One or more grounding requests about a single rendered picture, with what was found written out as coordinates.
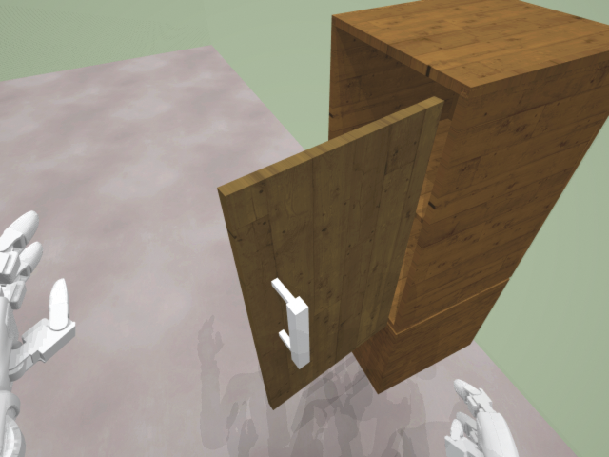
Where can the cupboard door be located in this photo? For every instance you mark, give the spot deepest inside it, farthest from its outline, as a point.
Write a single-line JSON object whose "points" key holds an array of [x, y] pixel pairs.
{"points": [[332, 223]]}

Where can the right robot hand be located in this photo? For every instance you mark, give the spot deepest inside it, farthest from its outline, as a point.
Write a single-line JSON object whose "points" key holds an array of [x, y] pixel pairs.
{"points": [[489, 435]]}

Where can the left robot hand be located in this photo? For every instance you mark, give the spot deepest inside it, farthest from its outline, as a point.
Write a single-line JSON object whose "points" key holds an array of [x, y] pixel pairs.
{"points": [[46, 337]]}

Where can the robot left forearm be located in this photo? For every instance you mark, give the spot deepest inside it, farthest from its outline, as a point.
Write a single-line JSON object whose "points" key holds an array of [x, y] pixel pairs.
{"points": [[12, 441]]}

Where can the handle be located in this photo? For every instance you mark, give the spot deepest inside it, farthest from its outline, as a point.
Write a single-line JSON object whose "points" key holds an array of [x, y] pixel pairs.
{"points": [[298, 325]]}

